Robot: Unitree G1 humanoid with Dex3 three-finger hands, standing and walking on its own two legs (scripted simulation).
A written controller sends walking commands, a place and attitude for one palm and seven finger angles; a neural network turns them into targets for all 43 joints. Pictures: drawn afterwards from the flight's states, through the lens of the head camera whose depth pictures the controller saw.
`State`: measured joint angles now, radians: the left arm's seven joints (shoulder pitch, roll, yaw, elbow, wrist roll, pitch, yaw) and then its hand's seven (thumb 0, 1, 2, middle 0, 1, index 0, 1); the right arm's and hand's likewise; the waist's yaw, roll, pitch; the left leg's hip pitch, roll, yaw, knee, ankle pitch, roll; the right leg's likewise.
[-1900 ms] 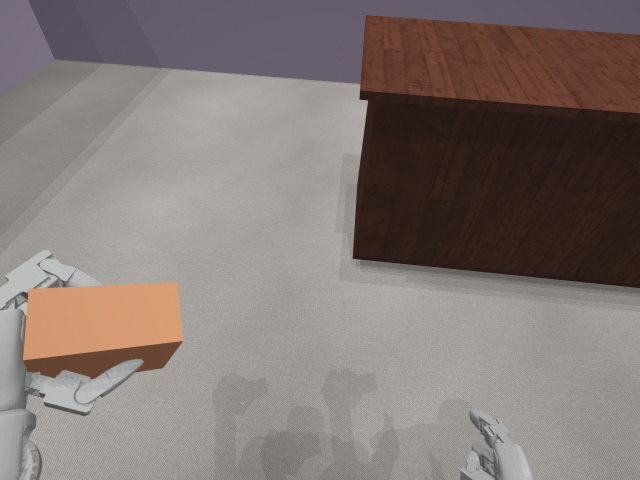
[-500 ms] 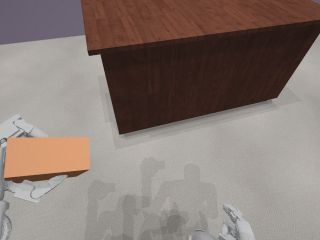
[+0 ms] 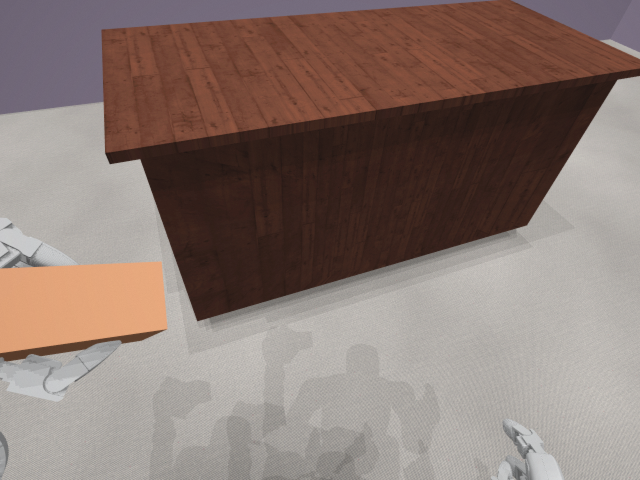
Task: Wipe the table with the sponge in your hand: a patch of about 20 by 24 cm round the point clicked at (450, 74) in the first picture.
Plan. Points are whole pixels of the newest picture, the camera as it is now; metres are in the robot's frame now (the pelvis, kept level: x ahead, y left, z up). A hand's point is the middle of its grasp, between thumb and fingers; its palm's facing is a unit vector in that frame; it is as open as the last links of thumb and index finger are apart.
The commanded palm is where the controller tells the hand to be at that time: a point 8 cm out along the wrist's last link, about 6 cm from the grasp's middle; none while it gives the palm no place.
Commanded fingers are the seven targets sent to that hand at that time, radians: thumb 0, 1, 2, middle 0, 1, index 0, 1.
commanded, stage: take the last steps up to it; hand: left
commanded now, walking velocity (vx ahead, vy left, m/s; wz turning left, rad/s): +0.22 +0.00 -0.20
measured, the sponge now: (103, 309) +0.22 +0.21 +0.18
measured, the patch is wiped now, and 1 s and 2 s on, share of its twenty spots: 0.00 0.00 0.00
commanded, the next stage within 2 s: come to a stop and stand still in 1.98 s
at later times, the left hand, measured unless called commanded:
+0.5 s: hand (177, 222) +0.33 +0.18 +0.18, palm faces +0.40 -0.80 -0.45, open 9.6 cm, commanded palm +0.27 +0.23 +0.19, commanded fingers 0.00 0.10 1.30 -1.20 -1.60 -1.20 -1.60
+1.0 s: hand (230, 157) +0.43 +0.15 +0.20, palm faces +0.41 -0.78 -0.48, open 9.6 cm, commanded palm +0.38 +0.19 +0.19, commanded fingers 0.00 0.10 1.30 -1.20 -1.60 -1.20 -1.60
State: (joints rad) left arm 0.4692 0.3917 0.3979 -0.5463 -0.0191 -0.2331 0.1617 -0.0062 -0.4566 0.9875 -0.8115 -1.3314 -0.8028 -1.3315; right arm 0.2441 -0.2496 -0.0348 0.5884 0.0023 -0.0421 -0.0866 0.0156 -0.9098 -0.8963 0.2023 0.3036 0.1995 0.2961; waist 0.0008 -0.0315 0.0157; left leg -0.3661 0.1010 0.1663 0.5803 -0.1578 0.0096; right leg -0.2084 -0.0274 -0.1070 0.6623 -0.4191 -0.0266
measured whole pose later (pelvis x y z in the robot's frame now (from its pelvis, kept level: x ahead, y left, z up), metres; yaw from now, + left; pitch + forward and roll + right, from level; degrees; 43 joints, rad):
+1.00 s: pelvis +0.22 -0.09 +0.00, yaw -1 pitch -1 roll +0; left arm 0.48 0.38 0.37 -0.51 -0.01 -0.23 0.15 -0.01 -0.46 1.00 -0.81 -1.34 -0.80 -1.34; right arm 0.24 -0.13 0.03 0.60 0.01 -0.09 -0.06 0.01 -0.90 -0.90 0.21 0.30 0.21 0.30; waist 0.02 0.05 0.03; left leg -0.32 0.14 0.13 0.67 -0.35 -0.01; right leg -0.32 -0.07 -0.15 0.62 -0.29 0.00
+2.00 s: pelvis +0.40 -0.10 +0.00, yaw +1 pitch -2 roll +1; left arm 0.46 0.39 0.37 -0.56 -0.01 -0.24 0.16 -0.01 -0.46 1.00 -0.81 -1.34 -0.80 -1.34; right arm 0.20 -0.24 -0.05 0.59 0.01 -0.06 -0.08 0.02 -0.91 -0.90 0.20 0.30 0.20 0.30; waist 0.01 -0.05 0.06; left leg -0.31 0.05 0.16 0.57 -0.20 0.02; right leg -0.27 -0.09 -0.11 0.73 -0.44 0.01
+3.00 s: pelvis +0.37 -0.13 +0.01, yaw -1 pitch -2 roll +0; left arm 0.46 0.34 0.30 -0.47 -0.02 -0.17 0.15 -0.01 -0.46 1.01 -0.81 -1.34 -0.80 -1.35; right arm 0.22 -0.19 0.04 0.63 -0.01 -0.06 -0.07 0.02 -0.91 -0.90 0.21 0.30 0.20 0.30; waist 0.01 0.01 0.03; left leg -0.28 0.03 0.06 0.54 -0.23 0.00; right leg -0.30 0.02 -0.11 0.49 -0.15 -0.05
